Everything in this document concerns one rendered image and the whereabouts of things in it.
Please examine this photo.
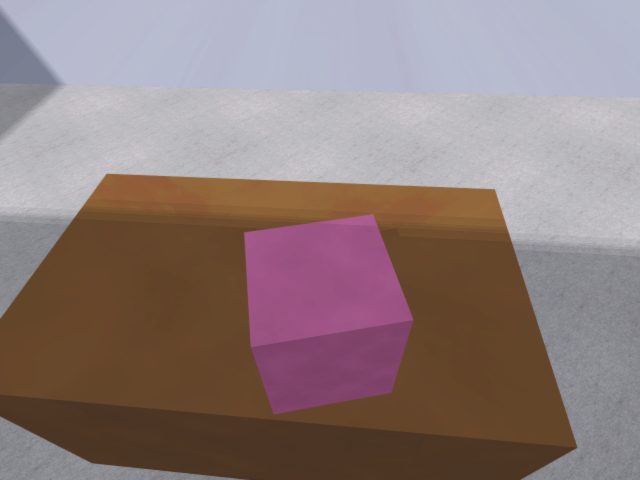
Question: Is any pedestal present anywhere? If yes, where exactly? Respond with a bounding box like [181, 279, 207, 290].
[0, 174, 577, 480]

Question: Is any carton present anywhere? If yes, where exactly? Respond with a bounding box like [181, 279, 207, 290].
[244, 214, 413, 414]

